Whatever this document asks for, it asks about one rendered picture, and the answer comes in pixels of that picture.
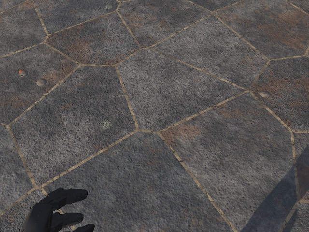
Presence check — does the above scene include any robot left hand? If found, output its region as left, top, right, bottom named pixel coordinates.
left=18, top=188, right=95, bottom=232

